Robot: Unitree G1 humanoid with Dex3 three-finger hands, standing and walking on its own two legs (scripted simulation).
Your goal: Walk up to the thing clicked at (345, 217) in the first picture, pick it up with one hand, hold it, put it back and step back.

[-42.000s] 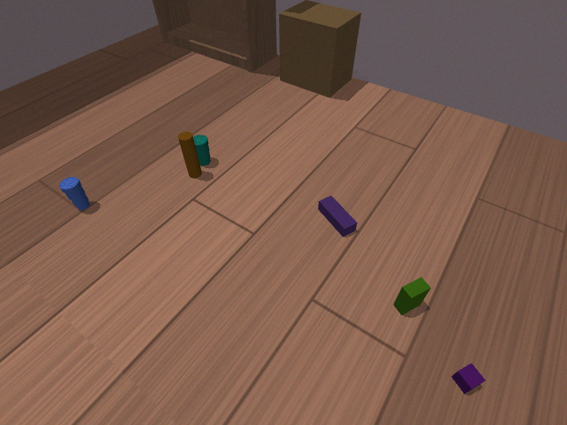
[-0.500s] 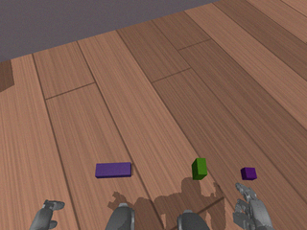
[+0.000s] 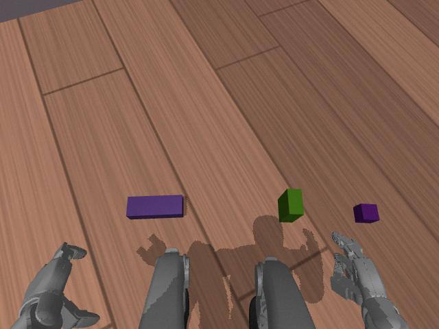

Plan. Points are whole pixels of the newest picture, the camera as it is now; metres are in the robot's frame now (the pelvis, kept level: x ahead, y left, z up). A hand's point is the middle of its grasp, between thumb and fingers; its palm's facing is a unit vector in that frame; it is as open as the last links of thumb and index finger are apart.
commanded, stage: rise first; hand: left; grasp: from above
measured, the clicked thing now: (156, 207) +0.46 +0.24 -0.56
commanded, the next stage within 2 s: none
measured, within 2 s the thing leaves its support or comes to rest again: neither
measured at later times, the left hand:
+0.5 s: hand (113, 236) +0.31 +0.30 -0.32, palm faces -0.46 -0.23 -0.86, open 14.2 cm
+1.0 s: hand (123, 221) +0.37 +0.30 -0.39, palm faces -0.46 -0.02 -0.89, open 14.3 cm
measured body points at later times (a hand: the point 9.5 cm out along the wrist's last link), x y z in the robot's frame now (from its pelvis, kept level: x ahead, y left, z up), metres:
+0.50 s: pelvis -0.07 +0.00 -0.19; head +0.14 +0.02 +0.21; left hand +0.33 +0.31 -0.27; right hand +0.05 -0.28 -0.32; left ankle +0.05 +0.13 -0.55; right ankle +0.02 -0.14 -0.55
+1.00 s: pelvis -0.07 +0.01 -0.24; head +0.15 +0.05 +0.15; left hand +0.39 +0.30 -0.34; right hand +0.00 -0.28 -0.36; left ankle +0.05 +0.13 -0.55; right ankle +0.02 -0.14 -0.55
